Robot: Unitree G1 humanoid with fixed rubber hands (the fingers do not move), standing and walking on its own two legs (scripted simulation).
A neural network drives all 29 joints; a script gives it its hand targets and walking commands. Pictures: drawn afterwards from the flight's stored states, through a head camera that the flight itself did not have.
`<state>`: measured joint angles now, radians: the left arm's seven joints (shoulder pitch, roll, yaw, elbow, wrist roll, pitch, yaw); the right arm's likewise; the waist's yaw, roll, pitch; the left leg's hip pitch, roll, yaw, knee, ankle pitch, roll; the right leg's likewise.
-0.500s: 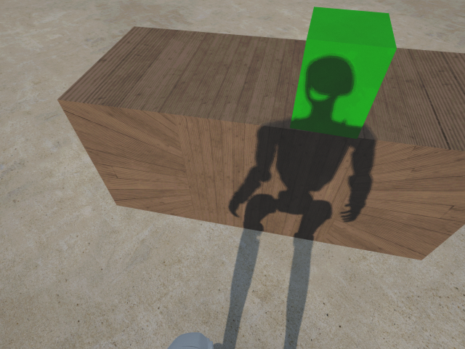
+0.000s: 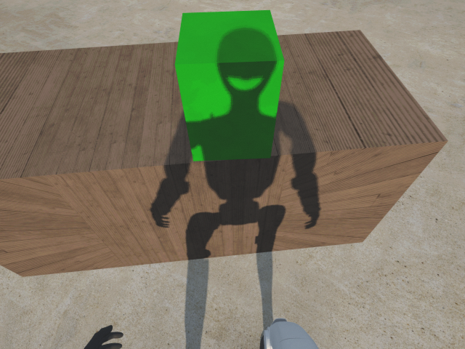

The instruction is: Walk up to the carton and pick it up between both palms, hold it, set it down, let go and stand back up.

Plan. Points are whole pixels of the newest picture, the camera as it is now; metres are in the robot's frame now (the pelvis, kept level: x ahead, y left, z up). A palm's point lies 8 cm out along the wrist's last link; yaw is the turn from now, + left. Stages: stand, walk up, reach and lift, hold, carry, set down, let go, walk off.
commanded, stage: walk up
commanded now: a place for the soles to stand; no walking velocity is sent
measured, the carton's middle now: (229, 90) +0.67 -0.01 +0.05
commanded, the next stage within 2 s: none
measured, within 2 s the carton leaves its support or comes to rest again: neither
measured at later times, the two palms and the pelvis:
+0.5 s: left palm (118, 333) +0.18 +0.22 -0.12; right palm (385, 279) +0.24 -0.29 -0.07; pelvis +0.13 -0.04 +0.01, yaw +0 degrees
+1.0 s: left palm (140, 265) +0.28 +0.18 -0.07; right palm (398, 263) +0.27 -0.33 -0.09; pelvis +0.17 -0.08 +0.02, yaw +2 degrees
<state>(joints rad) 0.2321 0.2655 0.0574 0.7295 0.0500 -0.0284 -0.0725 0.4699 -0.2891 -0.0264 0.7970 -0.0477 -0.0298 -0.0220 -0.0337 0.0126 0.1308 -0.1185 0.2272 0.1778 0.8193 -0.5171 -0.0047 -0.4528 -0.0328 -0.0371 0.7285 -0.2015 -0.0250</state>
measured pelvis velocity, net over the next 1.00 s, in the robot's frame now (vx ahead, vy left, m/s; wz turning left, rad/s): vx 0.17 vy -0.08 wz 0.03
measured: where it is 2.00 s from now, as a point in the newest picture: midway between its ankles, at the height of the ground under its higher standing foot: (246, 327)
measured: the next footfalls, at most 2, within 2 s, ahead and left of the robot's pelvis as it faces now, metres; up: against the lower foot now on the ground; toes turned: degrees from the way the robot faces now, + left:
left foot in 0.32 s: +0.27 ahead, +0.08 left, +0.00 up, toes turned +7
right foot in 0.56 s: +0.19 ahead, -0.18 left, +0.00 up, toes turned -3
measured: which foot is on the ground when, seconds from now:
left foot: up 0.00-0.30, down 0.32-1.00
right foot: down 0.00-0.34, up 0.36-0.54, down 0.56-1.00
